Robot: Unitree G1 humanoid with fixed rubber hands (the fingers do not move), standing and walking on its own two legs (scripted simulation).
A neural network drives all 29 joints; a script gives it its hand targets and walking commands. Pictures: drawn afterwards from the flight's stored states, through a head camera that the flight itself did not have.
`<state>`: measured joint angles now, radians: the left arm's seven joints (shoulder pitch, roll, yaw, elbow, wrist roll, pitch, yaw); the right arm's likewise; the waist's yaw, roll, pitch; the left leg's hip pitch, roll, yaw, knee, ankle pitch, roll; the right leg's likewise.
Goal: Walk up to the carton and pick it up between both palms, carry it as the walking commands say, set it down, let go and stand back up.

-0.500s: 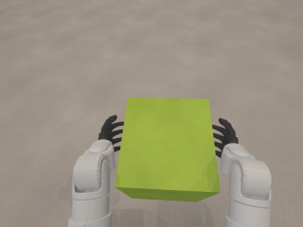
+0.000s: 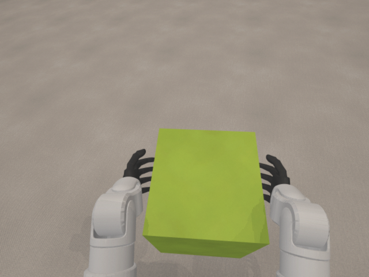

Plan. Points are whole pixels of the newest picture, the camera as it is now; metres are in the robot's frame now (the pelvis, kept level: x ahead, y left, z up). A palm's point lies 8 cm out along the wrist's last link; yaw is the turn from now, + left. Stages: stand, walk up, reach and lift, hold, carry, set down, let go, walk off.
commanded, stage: carry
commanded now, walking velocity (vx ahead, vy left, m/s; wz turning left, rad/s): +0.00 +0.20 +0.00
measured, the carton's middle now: (203, 198) +0.29 -0.02 +0.00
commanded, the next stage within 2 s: none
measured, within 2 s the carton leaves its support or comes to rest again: neither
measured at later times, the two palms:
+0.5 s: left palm (20, 237) +0.19 +0.33 +0.07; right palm (174, 224) +0.20 +0.04 +0.08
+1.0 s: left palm out of the picture +0.14 +0.45 +0.10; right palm (91, 273) +0.13 +0.16 +0.10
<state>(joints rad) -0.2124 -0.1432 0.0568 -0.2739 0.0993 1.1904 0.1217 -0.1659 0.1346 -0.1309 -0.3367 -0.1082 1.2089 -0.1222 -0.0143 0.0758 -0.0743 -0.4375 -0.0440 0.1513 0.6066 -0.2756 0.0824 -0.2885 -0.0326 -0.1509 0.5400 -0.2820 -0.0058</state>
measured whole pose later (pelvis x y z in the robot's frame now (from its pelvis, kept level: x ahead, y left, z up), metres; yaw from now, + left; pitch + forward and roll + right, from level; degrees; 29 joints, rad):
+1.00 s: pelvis -0.15 +0.33 +0.00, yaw +0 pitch +2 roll +1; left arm -0.24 -0.15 0.08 -0.32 0.13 1.19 0.11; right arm -0.23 0.15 -0.14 -0.36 -0.07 1.22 -0.17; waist -0.04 -0.03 -0.02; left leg -0.36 0.06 0.04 0.57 -0.27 -0.06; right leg -0.34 -0.23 -0.09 0.53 -0.21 0.12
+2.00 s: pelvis -0.25 +0.42 +0.00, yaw -2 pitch +0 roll -2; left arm -0.25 -0.15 0.09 -0.21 0.12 1.21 0.14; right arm -0.24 0.15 -0.15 -0.23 -0.13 1.23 -0.13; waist 0.00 0.00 -0.06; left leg -0.41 0.02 0.13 0.41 -0.02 0.05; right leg -0.32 0.00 -0.11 0.48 -0.18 -0.02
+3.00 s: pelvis -0.22 +0.38 +0.00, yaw -2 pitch +2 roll +0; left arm -0.25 -0.15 0.09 -0.16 0.16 1.11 0.12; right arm -0.22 0.14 -0.12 -0.16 -0.14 1.13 -0.14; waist -0.01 -0.01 -0.06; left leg -0.41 0.05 0.06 0.50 -0.12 0.00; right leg -0.28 0.00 -0.14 0.54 -0.29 -0.04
